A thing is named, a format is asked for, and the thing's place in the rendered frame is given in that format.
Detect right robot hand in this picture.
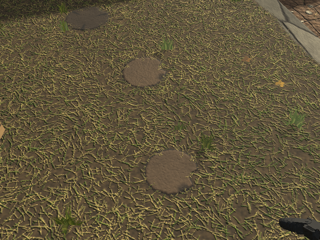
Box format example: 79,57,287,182
279,217,320,240

